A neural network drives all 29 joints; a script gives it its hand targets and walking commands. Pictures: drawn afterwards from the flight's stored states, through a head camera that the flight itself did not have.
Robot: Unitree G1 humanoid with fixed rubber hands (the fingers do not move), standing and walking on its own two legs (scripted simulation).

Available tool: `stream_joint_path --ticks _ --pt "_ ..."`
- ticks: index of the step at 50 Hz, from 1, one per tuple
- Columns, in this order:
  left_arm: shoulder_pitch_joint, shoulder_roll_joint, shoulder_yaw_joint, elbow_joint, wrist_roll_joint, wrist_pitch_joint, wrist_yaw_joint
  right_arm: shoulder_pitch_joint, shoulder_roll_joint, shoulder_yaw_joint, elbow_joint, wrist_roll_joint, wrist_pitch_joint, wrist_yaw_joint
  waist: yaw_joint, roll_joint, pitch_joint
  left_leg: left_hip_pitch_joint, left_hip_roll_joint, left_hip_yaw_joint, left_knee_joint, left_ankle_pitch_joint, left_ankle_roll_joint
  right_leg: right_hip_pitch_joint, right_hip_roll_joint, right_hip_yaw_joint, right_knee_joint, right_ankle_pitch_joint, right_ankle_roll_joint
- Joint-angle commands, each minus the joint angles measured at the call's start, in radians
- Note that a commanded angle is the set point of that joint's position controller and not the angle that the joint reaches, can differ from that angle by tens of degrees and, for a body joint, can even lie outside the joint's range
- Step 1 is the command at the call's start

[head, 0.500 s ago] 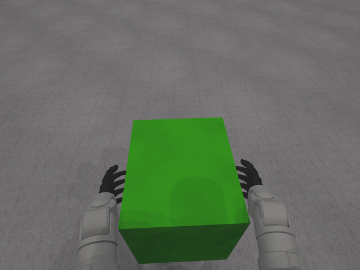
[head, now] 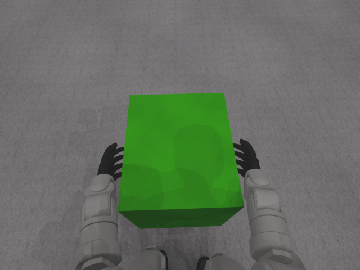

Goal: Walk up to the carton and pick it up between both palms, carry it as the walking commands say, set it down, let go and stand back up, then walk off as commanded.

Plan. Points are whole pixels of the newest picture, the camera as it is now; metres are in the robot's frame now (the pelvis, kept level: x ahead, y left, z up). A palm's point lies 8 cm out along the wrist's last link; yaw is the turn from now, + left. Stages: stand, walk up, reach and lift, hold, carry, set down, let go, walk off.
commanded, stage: set down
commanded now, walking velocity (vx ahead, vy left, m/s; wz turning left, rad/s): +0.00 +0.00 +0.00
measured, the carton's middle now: (178, 165) +0.38 +0.05 -0.12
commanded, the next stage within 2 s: none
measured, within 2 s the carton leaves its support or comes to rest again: neither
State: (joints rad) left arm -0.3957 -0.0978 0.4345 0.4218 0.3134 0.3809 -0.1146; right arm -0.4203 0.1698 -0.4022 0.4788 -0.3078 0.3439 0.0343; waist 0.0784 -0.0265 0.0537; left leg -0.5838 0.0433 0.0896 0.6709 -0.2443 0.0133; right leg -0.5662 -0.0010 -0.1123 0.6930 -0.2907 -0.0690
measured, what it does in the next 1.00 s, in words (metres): lowers itself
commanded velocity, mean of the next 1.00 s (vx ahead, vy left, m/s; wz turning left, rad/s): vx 0.00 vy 0.00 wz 0.00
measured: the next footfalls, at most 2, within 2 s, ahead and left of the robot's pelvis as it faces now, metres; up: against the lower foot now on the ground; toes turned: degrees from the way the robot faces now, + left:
none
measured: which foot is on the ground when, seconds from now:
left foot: down 0.00-1.00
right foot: down 0.00-1.00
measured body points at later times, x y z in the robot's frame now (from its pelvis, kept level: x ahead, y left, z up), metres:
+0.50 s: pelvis -0.03 +0.01 -0.06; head +0.15 +0.02 +0.35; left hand +0.36 +0.22 -0.12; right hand +0.39 -0.12 -0.12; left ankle +0.05 +0.12 -0.72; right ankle +0.03 -0.08 -0.72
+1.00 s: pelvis -0.03 +0.01 -0.13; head +0.20 +0.03 +0.26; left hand +0.39 +0.22 -0.21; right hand +0.42 -0.12 -0.21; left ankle +0.05 +0.12 -0.72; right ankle +0.03 -0.08 -0.72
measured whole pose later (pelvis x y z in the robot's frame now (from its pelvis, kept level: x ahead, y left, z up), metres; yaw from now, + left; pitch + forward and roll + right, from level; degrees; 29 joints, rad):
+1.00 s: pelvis -0.03 +0.01 -0.13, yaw +1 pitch +39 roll +0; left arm -0.74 -0.05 0.49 0.48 0.26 0.35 -0.06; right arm -0.77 0.06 -0.46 0.54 -0.23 0.32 0.03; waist 0.04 -0.04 -0.16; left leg -1.57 0.03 0.05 1.27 -0.38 0.03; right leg -1.54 0.01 -0.07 1.29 -0.44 -0.06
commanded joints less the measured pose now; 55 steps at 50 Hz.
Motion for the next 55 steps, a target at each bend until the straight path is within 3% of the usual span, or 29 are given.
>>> stream_joint_path --ticks 1,11,18,22,32,44,55 --pt "-0.464 -0.763 -0.503 0.028 -0.131 -0.052 -0.198 -0.452 0.806 0.492 0.054 0.117 -0.033 0.191 0.003 0.013 -0.519 0.181 -0.116 -0.175 0.027 0.271 0.047 0.095 0.076 0.226 -0.040 0.219 0.019" --pt "-0.576 -0.796 -0.515 0.041 -0.141 -0.066 -0.222 -0.578 0.828 0.513 0.067 0.130 -0.042 0.223 0.014 0.018 -0.661 0.027 -0.130 -0.166 0.145 0.214 0.038 -0.072 0.096 0.220 0.074 0.149 0.024" --pt "-0.671 -0.816 -0.505 0.070 -0.147 -0.043 -0.235 -0.671 0.833 0.486 0.087 0.127 -0.023 0.246 -0.008 0.009 -0.712 -0.041 -0.133 -0.156 0.221 0.152 0.031 -0.224 0.111 0.201 0.149 0.071 0.026" --pt "-0.762 -0.829 -0.483 0.102 -0.146 -0.030 -0.229 -0.760 0.819 0.463 0.109 0.133 -0.012 0.264 -0.019 0.013 -0.732 -0.098 -0.136 -0.149 0.255 0.038 0.024 -0.322 0.116 0.184 0.191 -0.042 0.026" --pt "-0.797 -0.859 -0.503 0.096 -0.162 -0.026 -0.218 -0.790 0.839 0.478 0.118 0.168 -0.010 0.277 -0.017 0.023 -0.886 -0.210 -0.150 -0.147 0.368 0.153 0.016 -0.413 0.134 0.170 0.311 0.080 0.039" --pt "-0.841 -0.841 -0.526 0.115 -0.191 -0.044 -0.194 -0.842 0.807 0.497 0.119 0.203 -0.028 0.254 -0.017 0.010 -1.017 -0.372 -0.160 -0.138 0.496 0.213 0.004 -0.558 0.146 0.159 0.447 0.158 0.053" --pt "-0.932 -0.801 -0.523 0.126 -0.229 -0.048 -0.179 -0.947 0.785 0.515 0.139 0.236 -0.033 0.219 0.006 -0.012 -1.126 -0.578 -0.167 -0.106 0.614 0.162 -0.010 -0.638 0.153 0.148 0.579 0.129 0.067"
